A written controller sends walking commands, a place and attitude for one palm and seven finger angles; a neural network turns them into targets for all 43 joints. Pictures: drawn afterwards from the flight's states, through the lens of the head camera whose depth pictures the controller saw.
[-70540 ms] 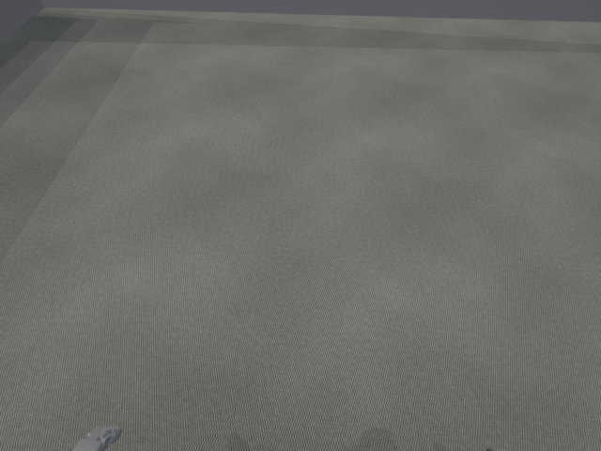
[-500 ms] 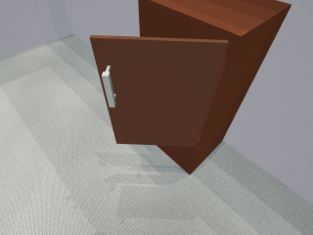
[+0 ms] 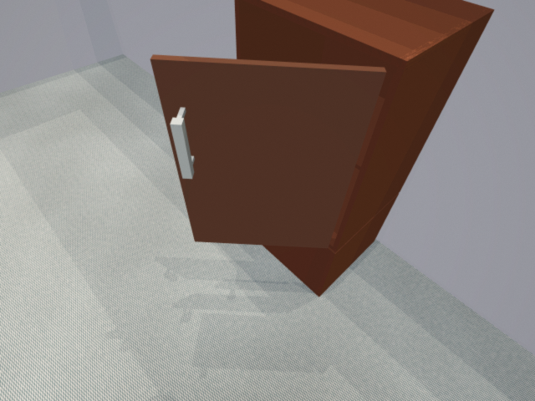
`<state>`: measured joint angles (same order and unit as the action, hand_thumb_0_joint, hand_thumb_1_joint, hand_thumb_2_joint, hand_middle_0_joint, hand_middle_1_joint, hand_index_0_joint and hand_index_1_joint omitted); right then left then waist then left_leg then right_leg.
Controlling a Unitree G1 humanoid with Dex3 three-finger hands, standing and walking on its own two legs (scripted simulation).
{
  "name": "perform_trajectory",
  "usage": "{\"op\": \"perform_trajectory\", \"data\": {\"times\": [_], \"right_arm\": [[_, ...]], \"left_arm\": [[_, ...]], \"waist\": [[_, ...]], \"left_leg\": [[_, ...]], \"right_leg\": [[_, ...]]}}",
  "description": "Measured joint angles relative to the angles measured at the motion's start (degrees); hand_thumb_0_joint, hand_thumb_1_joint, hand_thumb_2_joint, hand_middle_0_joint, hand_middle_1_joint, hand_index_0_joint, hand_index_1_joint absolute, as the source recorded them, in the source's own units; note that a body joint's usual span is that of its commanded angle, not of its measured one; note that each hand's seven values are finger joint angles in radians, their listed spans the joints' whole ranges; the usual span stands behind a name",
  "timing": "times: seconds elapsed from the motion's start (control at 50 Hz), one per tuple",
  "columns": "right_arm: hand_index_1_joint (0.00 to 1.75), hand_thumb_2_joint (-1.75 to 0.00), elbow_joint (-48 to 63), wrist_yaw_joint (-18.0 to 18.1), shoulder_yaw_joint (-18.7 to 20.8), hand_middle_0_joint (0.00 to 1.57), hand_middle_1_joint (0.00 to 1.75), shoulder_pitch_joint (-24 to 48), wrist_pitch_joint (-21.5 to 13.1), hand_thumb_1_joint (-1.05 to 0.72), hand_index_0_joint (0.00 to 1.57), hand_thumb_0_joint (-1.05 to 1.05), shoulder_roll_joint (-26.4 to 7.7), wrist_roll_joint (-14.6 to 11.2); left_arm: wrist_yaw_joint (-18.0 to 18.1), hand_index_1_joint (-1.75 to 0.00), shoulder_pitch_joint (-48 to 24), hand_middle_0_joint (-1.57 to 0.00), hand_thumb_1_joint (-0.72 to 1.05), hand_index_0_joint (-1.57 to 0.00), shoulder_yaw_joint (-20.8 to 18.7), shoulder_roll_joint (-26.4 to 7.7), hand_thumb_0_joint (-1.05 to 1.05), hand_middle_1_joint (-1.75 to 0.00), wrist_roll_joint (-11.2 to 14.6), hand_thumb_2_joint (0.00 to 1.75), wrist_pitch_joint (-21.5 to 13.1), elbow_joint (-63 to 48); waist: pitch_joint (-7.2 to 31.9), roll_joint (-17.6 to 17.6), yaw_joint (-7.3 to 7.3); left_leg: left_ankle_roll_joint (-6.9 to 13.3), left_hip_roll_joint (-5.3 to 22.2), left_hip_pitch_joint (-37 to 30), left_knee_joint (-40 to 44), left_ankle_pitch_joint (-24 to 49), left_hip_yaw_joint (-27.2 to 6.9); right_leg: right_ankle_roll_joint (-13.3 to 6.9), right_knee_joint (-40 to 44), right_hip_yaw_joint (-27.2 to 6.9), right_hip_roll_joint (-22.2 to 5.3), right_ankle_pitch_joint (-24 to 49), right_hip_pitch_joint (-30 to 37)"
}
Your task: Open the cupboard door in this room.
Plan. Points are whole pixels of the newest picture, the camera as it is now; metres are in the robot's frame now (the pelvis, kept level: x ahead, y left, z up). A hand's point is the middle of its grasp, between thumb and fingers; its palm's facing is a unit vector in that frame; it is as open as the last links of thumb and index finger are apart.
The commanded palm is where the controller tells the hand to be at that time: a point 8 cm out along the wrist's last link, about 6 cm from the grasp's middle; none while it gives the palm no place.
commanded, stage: look again from close up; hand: left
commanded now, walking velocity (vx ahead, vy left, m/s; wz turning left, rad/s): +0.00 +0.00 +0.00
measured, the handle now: (185, 144) +0.59 +0.21 +0.02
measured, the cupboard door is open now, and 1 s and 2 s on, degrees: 44 44 44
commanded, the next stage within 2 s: raise the hand with hooked fingers in 0.40 s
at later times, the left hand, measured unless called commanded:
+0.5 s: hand out of the picture +0.01 +0.19 -0.18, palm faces +0.03 -0.99 -0.17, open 7.4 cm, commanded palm +0.09 +0.24 -0.07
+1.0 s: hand out of the picture +0.13 +0.21 -0.07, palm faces +0.13 -0.99 +0.01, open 9.1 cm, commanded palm +0.14 +0.27 -0.04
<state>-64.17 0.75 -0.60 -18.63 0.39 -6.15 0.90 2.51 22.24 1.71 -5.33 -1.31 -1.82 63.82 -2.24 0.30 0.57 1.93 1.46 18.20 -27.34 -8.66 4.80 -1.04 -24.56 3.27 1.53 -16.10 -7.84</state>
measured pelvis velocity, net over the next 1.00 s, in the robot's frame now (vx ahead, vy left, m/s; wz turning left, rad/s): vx -0.02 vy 0.00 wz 0.04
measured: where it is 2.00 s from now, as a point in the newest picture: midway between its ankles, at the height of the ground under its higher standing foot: outside the picture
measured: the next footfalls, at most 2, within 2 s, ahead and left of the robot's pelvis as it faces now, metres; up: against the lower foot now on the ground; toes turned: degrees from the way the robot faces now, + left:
none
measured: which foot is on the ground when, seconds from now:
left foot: down 0.00-1.00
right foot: down 0.00-1.00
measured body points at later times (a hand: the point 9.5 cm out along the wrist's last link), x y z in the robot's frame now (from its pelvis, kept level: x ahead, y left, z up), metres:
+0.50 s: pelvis +0.00 +0.02 +0.00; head +0.00 +0.04 +0.45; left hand +0.01 +0.24 -0.17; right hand +0.04 -0.22 -0.15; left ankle +0.07 +0.09 -0.74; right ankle -0.03 -0.11 -0.74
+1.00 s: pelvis -0.02 +0.00 -0.09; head +0.01 +0.03 +0.36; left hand +0.12 +0.26 -0.07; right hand +0.21 -0.24 -0.11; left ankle +0.07 +0.09 -0.74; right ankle -0.01 -0.09 -0.74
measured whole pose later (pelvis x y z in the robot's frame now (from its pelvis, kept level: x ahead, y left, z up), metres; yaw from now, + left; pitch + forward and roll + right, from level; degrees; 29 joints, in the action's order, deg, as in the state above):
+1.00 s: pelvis -0.02 +0.00 -0.09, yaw +2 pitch +10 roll -3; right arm -27.9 2.6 1.4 -11.5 -12.7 -14.4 -1.4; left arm -14.6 31.5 -9.3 -13.5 15.7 -25.1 2.3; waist 7.0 -1.5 -1.7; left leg 2.6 0.4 51.6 -64.6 -23.0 -0.3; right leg -3.6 -63.8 6.7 3.1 -31.8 -42.1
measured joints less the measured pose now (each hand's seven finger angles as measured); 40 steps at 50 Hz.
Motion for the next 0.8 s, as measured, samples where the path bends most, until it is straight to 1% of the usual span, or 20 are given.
{"op": "perform_trajectory", "data": {"times": [0.04,0.08,0.16,0.26,0.46,0.52,0.54,0.56,0.58,0.6,0.64,0.66,0.68,0.7,0.74,0.78,0.8], "right_arm": [[0.3,-0.89,1.2,0.3,0.0,0.2,0.3,0.5,-0.4,-0.92,0.2,0.01,-0.5,0.4],[0.3,-0.89,1.8,0.4,0.1,0.2,0.3,0.5,-0.6,-0.93,0.2,0.02,-1.0,0.5],[0.3,-0.89,2.8,0.5,0.4,0.2,0.3,0.5,-0.7,-0.93,0.2,0.03,-1.9,0.4],[0.3,-0.89,3.6,0.5,0.6,0.2,0.3,1.6,-0.8,-0.94,0.2,0.02,-2.7,0.4],[0.3,-0.89,4.6,0.0,0.5,0.2,0.3,3.9,-1.2,-0.92,0.2,0.01,-3.1,0.2],[0.3,-0.89,5.0,-0.1,0.3,0.2,0.3,4.4,-0.9,-0.92,0.2,0.01,-3.4,0.1],[0.3,-0.89,7.7,0.0,0.1,0.2,0.3,3.7,-1.1,-0.92,0.2,0.01,-3.7,-0.8],[0.3,-0.89,10.5,0.8,-0.3,0.2,0.3,2.4,-3.7,-0.92,0.2,0.01,-4.0,-1.6],[0.3,-0.89,12.4,1.7,-0.8,0.2,0.3,1.3,-7.0,-0.91,0.2,0.01,-4.2,-2.2],[0.3,-0.89,13.7,2.2,-1.0,0.2,0.3,0.8,-9.9,-0.91,0.2,0.01,-4.5,-2.7],[0.3,-0.89,17.2,2.4,-1.0,0.2,0.3,1.1,-13.2,-0.91,0.2,0.01,-5.4,-3.3],[0.3,-0.89,18.9,2.4,-0.9,0.2,0.3,1.7,-14.2,-0.91,0.2,0.01,-6.1,-3.2],[0.3,-0.89,20.4,2.3,-0.6,0.2,0.3,2.5,-14.8,-0.91,0.2,0.01,-6.9,-3.0],[0.3,-0.89,21.6,2.0,-0.4,0.2,0.3,3.5,-14.9,-0.91,0.2,0.01,-7.6,-2.7],[0.3,-0.89,23.8,1.5,0.0,0.21,0.3,5.7,-14.8,-0.91,0.2,0.01,-7.9,-2.0],[0.3,-0.89,26.3,0.7,0.5,0.21,0.3,7.7,-14.5,-0.91,0.2,0.01,-7.7,-1.7],[0.3,-0.89,27.8,0.3,0.8,0.21,0.3,8.3,-14.4,-0.91,0.2,0.01,-7.6,-1.8]], "left_arm": [[0.2,-0.29,0.0,-0.2,0.9,-0.2,0.1,0.2,0.0,-0.3,0.1,0.9,-0.4,-0.3],[0.3,-0.29,-0.2,-0.2,0.9,-0.2,-0.1,-0.1,0.01,-0.3,0.3,0.9,-0.3,-0.7],[0.3,-0.29,-1.0,-0.2,0.9,-0.2,-0.7,-1.0,0.01,-0.3,0.3,0.9,0.2,-2.0],[0.3,-0.29,-2.6,-0.2,0.9,-0.19,-1.2,-2.4,0.01,-0.3,0.3,0.9,0.4,-3.8],[-0.2,-0.29,-3.9,-0.2,0.91,-0.19,-1.5,-4.6,0.0,-0.3,0.2,0.9,0.9,-5.5],[0.0,-0.29,-3.8,-0.2,0.91,-0.19,-1.3,-4.8,0.0,-0.3,0.0,0.9,0.9,-5.5],[0.0,-0.3,-0.8,-0.2,0.9,-0.2,-2.1,-4.7,0.01,-0.3,2.6,0.9,5.2,-15.1],[0.4,-0.3,2.8,-0.2,0.9,-0.2,-2.8,-4.8,0.01,-0.3,4.5,0.9,7.6,-27.4],[1.4,-0.3,5.7,-0.2,0.9,-0.2,-3.0,-5.2,0.02,-0.31,5.9,0.9,6.1,-37.8],[2.7,-0.3,7.2,-0.2,0.89,-0.2,-2.9,-5.6,0.02,-0.31,6.8,0.9,3.8,-45.4],[3.8,-0.31,6.7,-0.2,0.88,-0.2,-3.2,-5.9,0.02,-0.32,9.4,0.89,0.6,-56.4],[3.3,-0.32,5.1,-0.2,0.86,-0.2,-3.6,-5.7,0.02,-0.33,10.1,0.88,-1.9,-59.2],[2.2,-0.33,2.8,-0.2,0.85,-0.2,-4.1,-5.3,0.02,-0.34,10.6,0.88,-5.0,-59.9],[0.5,-0.34,0.5,-0.2,0.84,-0.2,-4.9,-5.0,0.01,-0.35,11.1,0.87,-8.4,-59.5],[-4.4,-0.36,-2.5,-0.2,0.8,-0.2,-6.9,-5.0,0.01,-0.37,12.7,0.86,-15.8,-57.7],[-10.9,-0.39,-4.0,-0.2,0.76,-0.2,-8.1,-5.8,0.01,-0.39,14.3,0.84,-22.6,-55.6],[-14.4,-0.4,-4.3,-0.2,0.74,-0.2,-8.5,-6.2,0.0,-0.41,15.0,0.83,-25.0,-54.4]], "waist": [[-0.4,0.8,0.61],[0.0,0.8,0.79],[1.1,0.3,0.49],[1.7,-0.7,0.0],[1.9,-2.1,-0.34],[1.7,-1.9,-0.61],[1.3,-1.6,-0.22],[1.0,-1.8,-0.47],[1.3,-2.2,-0.94],[2.0,-2.4,-1.05],[2.8,-1.8,-0.26],[3.1,-1.0,0.54],[3.7,0.2,1.2],[4.8,1.3,1.54],[7.5,1.8,1.34],[9.0,0.9,0.62],[9.1,0.3,0.4]], "left_leg": [[0.6,-0.1,0.7,-1.7,-0.8,-0.4],[0.9,-0.5,0.9,-2.7,-1.4,-0.5],[1.4,-1.3,1.0,-3.8,-2.4,-0.2],[1.8,-1.9,0.8,-3.5,-2.4,0.3],[2.1,-2.1,0.0,-1.4,-1.1,0.6],[2.1,-1.8,0.2,-1.6,-0.9,0.5],[2.0,-1.8,0.7,-2.3,-1.2,0.2],[2.0,-2.1,0.9,-2.5,-1.2,0.3],[1.7,-2.6,1.2,-2.4,-1.1,0.6],[1.5,-3.2,1.6,-2.2,-0.9,0.8],[1.5,-4.6,2.9,-3.0,-0.7,0.5],[1.5,-5.1,4.4,-4.6,-1.1,-0.1],[1.5,-5.1,6.4,-6.7,-1.7,-0.8],[1.4,-4.9,8.9,-9.2,-2.5,-1.2],[0.7,-4.0,15.1,-14.8,-4.8,-1.2],[0.3,-3.3,20.6,-20.5,-6.4,-1.3],[0.7,-2.9,22.9,-23.4,-7.5,-1.5]], "right_leg": [[0.1,-1.1,0.4,0.0,-0.6,-0.3],[0.3,-2.5,0.6,-0.5,-1.6,-0.5],[0.7,-4.9,0.4,-1.5,-3.3,-1.1],[1.1,-5.7,0.0,-2.1,-3.7,-1.5],[1.5,-3.9,-0.3,-2.3,-2.3,-1.0],[1.5,-3.2,-0.2,-2.0,-1.8,-0.7],[1.6,-3.5,0.1,-1.9,-1.8,-1.0],[1.0,-5.1,0.2,-2.3,-2.3,-1.9],[0.5,-7.6,0.0,-2.8,-3.3,-3.4],[0.0,-10.0,-0.3,-3.1,-4.1,-5.1],[-0.2,-11.8,-0.1,-3.3,-5.2,-7.7],[-0.5,-12.8,-0.2,-3.1,-4.7,-9.0],[-0.3,-14.3,0.4,-3.1,-4.7,-10.5],[-0.1,-16.2,0.8,-2.9,-5.2,-12.6],[0.0,-21.1,0.6,-2.2,-6.8,-18.5],[-0.5,-26.7,0.0,-1.2,-8.9,-24.2],[-0.8,-29.3,0.0,-0.7,-9.8,-26.4]]}}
